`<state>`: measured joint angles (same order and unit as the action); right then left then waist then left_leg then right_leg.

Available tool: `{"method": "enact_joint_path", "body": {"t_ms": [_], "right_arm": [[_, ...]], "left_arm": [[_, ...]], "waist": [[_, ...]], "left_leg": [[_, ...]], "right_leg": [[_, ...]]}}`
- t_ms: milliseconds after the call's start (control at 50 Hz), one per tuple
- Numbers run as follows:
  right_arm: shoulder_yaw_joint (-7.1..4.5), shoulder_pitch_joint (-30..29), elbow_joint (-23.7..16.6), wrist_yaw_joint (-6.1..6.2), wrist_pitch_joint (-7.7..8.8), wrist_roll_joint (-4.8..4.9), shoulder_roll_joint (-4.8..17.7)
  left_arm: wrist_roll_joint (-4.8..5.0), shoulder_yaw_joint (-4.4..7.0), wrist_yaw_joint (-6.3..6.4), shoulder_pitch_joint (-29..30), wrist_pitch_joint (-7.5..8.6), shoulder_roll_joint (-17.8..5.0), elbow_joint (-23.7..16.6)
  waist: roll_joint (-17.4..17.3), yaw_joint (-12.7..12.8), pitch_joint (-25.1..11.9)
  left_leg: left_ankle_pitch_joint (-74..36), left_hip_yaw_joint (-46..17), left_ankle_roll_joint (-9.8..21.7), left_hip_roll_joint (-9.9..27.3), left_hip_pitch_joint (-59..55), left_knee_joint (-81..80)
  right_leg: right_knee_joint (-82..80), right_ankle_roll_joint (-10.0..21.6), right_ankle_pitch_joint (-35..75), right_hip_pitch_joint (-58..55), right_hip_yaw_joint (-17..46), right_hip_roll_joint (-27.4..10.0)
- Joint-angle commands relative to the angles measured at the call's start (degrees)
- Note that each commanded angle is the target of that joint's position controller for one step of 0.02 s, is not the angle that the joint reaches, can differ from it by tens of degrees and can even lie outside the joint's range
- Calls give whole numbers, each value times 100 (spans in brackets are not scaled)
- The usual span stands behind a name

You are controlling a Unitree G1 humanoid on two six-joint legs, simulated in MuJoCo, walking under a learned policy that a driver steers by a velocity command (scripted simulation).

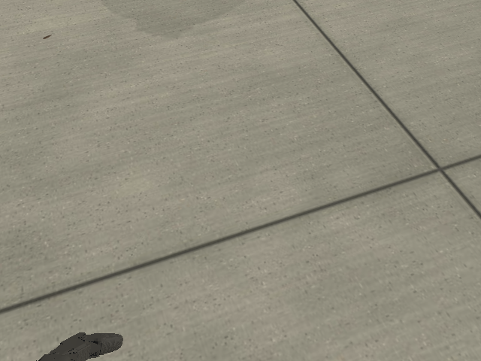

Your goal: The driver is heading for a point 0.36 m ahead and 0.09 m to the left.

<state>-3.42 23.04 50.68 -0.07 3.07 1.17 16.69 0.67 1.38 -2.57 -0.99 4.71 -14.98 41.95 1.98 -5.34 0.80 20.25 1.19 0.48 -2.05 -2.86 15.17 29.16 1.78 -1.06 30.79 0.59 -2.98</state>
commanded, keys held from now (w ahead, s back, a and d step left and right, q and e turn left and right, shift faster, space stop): w+q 0.30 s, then no key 0.70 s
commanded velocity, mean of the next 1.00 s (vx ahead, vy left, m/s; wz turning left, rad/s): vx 0.26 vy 0.00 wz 0.20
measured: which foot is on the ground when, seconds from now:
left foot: down 0.00-0.04, up 0.06-0.52, down 0.54-1.00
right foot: up 0.00-0.00, down 0.02-0.54, up 0.56-0.84, down 0.86-1.00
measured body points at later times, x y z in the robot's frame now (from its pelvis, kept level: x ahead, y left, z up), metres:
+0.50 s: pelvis +0.24 +0.00 +0.00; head +0.28 +0.01 +0.45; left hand +0.22 +0.28 -0.14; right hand +0.48 -0.20 -0.09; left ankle +0.37 +0.15 -0.71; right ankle +0.15 -0.12 -0.73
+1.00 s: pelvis +0.34 +0.03 +0.00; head +0.35 +0.02 +0.45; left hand +0.35 +0.30 -0.13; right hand +0.51 -0.19 -0.13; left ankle +0.37 +0.14 -0.73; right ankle +0.37 -0.11 -0.73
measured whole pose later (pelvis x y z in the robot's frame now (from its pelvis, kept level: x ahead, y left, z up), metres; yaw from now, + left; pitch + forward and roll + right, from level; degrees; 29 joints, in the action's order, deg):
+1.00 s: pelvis +0.34 +0.03 +0.00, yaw +12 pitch -1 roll +1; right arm -2.0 7.5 51.6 1.2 -0.2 -1.0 12.7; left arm -1.0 2.1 1.6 -11.6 0.2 -13.6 57.6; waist -0.8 0.1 0.8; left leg 9.5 1.4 1.7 -1.9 16.7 26.8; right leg 30.2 -1.8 -16.0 13.6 0.2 -2.7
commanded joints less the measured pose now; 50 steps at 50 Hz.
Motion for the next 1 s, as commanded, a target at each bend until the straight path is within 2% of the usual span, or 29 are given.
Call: {"method": "enact_joint_path", "body": {"t_ms": [20,40,60,80,100,120,140,180,240,300,340,400,460,500,520,540,560,580,600,620,640,660,720,800,860,880,900,940,1000], "right_arm": [[-179,-133,-239,51,-26,-5,923],[-48,-139,-417,60,-12,-133,620],[128,642,-439,29,92,-65,-35],[-24,293,-344,24,156,55,598],[-124,-212,-516,20,182,164,859],[-121,-464,-569,51,172,143,800],[-146,-562,-576,70,135,71,731],[-158,-318,-483,68,-9,80,506],[-155,-495,-583,83,-165,53,318],[-156,-831,-713,36,-159,23,277],[-102,-1173,-814,-27,-104,-42,158],[-9,-1751,-1042,-133,-51,-113,-16],[-44,-1831,-1166,-206,-61,-117,148],[-153,-1324,-1056,-212,-47,-169,412],[-270,-784,-871,-172,-26,-185,654],[-383,-312,-789,-75,-47,-237,1130],[-310,-412,-827,-1,-89,-358,1269],[-137,-443,-884,-31,-89,-272,749],[-128,-717,-852,-78,-108,-178,641],[-108,-1118,-856,-88,-100,-120,554],[-59,-1436,-866,-69,-101,-129,412],[-43,-1701,-871,-53,-114,-175,383],[-81,-1916,-799,0,-120,-301,440],[-52,-1986,-617,80,-166,-240,408],[31,-1864,-400,87,-214,-174,199],[47,-1727,-323,85,-221,-203,161],[14,-1504,-324,89,-228,-199,165],[-2,-1747,-283,143,-254,-217,230],[-13,-1601,-77,167,-295,-219,227]], "left_arm": [[-33,388,50,-971,119,-1015,-69],[-113,513,116,-2035,115,-1458,105],[-95,584,104,-2289,52,-1746,225],[-55,439,108,-2306,42,-1174,166],[-54,368,131,-1933,57,-976,148],[-79,327,137,-1516,73,-863,113],[-102,291,130,-1225,96,-688,118],[-159,272,127,-972,176,-522,166],[-156,336,154,-946,257,-655,318],[-172,380,233,-1054,223,-758,454],[-166,373,276,-1031,166,-804,512],[-90,389,332,-1339,51,-935,697],[40,435,342,-1419,-77,-1102,864],[114,466,373,-1206,-141,-1184,884],[96,438,377,-1239,-165,-1087,907],[-78,348,372,-1486,-136,-868,843],[-219,113,271,-2149,-93,-266,826],[-93,139,207,-2273,-100,-449,1076],[127,222,182,-1819,-154,-759,956],[128,231,250,-1359,-211,-754,879],[39,259,340,-1152,-297,-754,887],[6,270,404,-1231,-412,-729,933],[-56,236,519,-1496,-539,-512,1090],[-82,229,511,-1280,-602,-499,1151],[-232,213,444,-1266,-579,-483,1224],[-255,220,447,-1196,-557,-663,1162],[-153,303,465,-1004,-544,-1024,1210],[-183,197,434,-817,-425,-568,1257],[-152,159,413,-782,-281,-509,1339]], "waist": [[-538,930,-572],[59,1307,-1510],[1575,976,-2259],[918,1245,-2001],[660,1188,-1169],[342,993,-739],[295,835,-407],[448,571,-261],[252,479,2],[146,536,129],[56,599,280],[18,815,275],[197,731,128],[283,346,-202],[103,86,-532],[-535,15,-1158],[-1730,456,-1959],[-1081,344,-2751],[-946,291,-2148],[-619,342,-1398],[-465,438,-980],[-596,643,-772],[-822,795,-796],[-876,737,-759],[-684,823,-359],[-417,712,-119],[316,366,68],[496,442,141],[309,437,32]], "left_leg": [[-3946,-630,696,1236,466,1373],[-2552,-370,475,837,1621,3126],[1036,-263,121,-84,3806,4995],[1315,-1003,150,119,4336,5668],[805,-939,195,357,4649,5763],[309,-788,176,621,4473,5572],[-30,-768,147,777,4291,5312],[-393,-791,111,953,3741,5108],[-850,-826,34,1006,3984,4815],[-1655,-826,-28,982,4271,4035],[-2114,-549,-32,864,3907,3155],[-2406,-114,-8,651,3484,2287],[-1957,-92,166,491,3321,1842],[-1836,34,372,252,2604,1416],[-2562,95,516,86,1756,978],[-5308,-680,770,818,342,1296],[-7407,-2582,1993,2355,-1434,1646],[-7251,-2860,2311,2537,-1298,1535],[-5920,-2360,2181,2246,-764,1182],[-4773,-1995,1825,1917,-67,920],[-4011,-1780,1593,1759,656,663],[-3578,-1478,1431,1555,1389,419],[-2906,-1159,1376,1373,2071,142],[-821,-1129,1175,1281,2314,-115],[885,-990,603,919,2739,-82],[969,-870,360,720,2758,178],[567,-493,174,361,2456,303],[-318,-312,101,287,1418,777],[-864,-366,239,359,1300,850]], "right_leg": [[-238,341,-212,-1881,-137,165],[30,692,135,-3691,915,-867],[-563,1437,-1234,-5466,3361,-2081],[-996,1265,-2086,-5153,3684,-1984],[-1162,1029,-2066,-4430,2863,-1845],[-1344,924,-1629,-3671,2276,-1647],[-1551,885,-1215,-3083,1798,-1464],[-1897,825,-708,-2460,1116,-1243],[-2169,888,-45,-2238,436,-1247],[-2255,848,315,-2437,-147,-1166],[-2162,775,1230,-2271,-632,-968],[-1867,767,2235,-2467,-906,-997],[-1353,689,2691,-3073,-818,-1209],[-546,488,3239,-3243,-812,-1142],[293,283,3068,-3112,-946,-856],[1554,-33,1500,-2228,-1067,-500],[3513,-447,-3526,-425,-774,310],[4039,-502,-4157,-573,441,178],[4087,-500,-3946,-175,363,32],[3830,-484,-3646,104,241,-126],[3459,-512,-3320,-4,263,-248],[3088,-549,-3032,-507,235,-289],[2091,-595,-2549,-1336,60,-147],[1023,-440,-1564,-1916,-1,-94],[-141,-181,-826,-2467,-32,-79],[-544,-18,-910,-2318,345,-425],[-592,169,-1877,-1634,385,-481],[-1075,25,-2761,-703,430,-363],[-929,-186,-1893,-1033,283,-243]]}}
